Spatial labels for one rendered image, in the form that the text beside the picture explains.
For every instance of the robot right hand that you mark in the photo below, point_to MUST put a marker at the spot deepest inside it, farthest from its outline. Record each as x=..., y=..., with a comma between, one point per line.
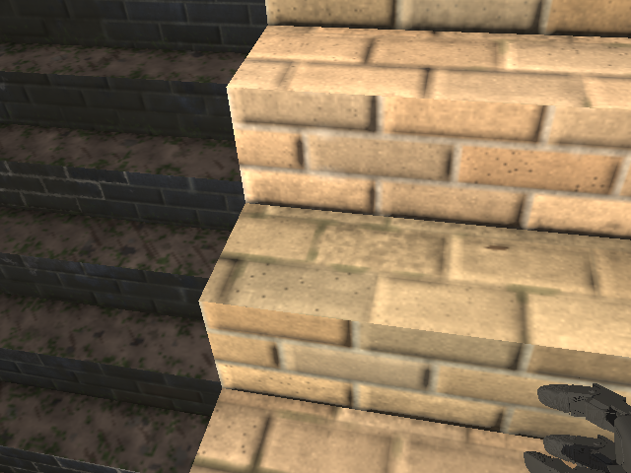
x=602, y=407

